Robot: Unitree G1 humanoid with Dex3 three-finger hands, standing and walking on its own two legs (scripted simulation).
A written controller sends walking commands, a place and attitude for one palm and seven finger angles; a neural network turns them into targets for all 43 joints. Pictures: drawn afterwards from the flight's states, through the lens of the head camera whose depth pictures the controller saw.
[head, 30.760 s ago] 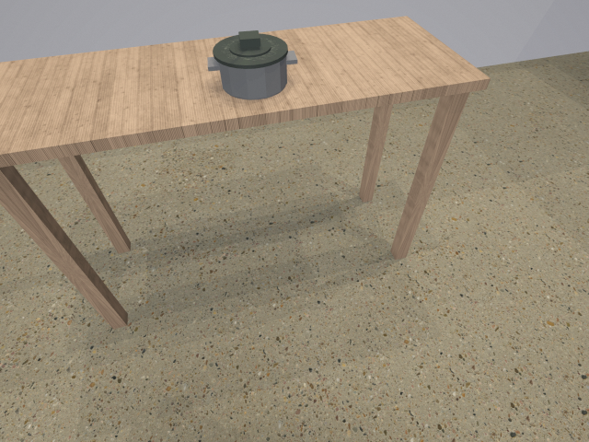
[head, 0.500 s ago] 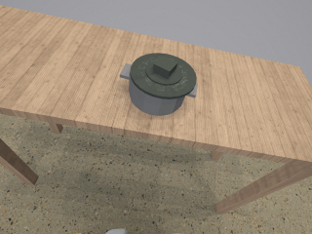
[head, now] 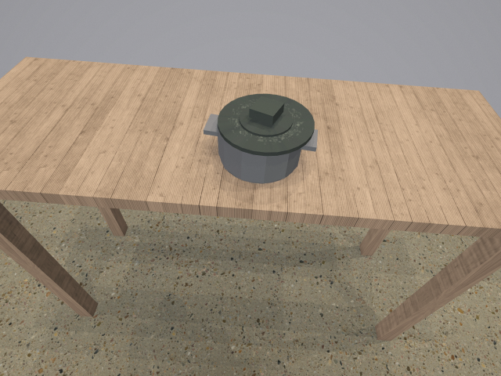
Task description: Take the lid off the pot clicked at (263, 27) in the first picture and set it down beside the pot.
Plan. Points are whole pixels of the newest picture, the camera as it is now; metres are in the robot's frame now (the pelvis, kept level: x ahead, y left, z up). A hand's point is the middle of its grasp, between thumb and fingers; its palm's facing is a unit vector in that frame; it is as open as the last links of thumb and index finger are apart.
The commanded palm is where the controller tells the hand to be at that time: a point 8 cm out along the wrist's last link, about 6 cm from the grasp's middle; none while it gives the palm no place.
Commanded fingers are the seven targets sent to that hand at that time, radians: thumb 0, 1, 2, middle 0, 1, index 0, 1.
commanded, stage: come to a stop and stand still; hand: left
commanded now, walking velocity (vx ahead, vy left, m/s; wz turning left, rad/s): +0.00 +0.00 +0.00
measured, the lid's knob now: (266, 110) +0.51 +0.00 +0.16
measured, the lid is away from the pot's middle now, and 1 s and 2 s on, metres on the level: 0.01 0.01 0.01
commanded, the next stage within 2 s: look again from close up in 0.42 s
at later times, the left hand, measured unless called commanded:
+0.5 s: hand out of the picture -0.08 +0.16 -0.17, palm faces +0.04 -0.99 -0.14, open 7.4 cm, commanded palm none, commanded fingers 0.00 0.90 0.90 -0.20 -0.30 -0.20 -0.30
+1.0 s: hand out of the picture -0.09 +0.17 -0.17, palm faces +0.06 -0.99 -0.14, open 7.4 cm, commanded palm none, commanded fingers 0.00 0.90 0.90 -0.20 -0.30 -0.20 -0.30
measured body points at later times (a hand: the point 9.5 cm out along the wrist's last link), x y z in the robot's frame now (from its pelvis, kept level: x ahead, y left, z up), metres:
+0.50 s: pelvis -0.02 +0.01 +0.01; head +0.00 +0.03 +0.45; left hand -0.08 +0.21 -0.16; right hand +0.00 -0.23 -0.14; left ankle +0.06 +0.02 -0.73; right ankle -0.06 -0.13 -0.73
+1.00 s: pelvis -0.03 +0.02 +0.01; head -0.02 +0.04 +0.46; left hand -0.09 +0.22 -0.16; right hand -0.02 -0.21 -0.14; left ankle +0.06 +0.02 -0.73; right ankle -0.06 -0.12 -0.73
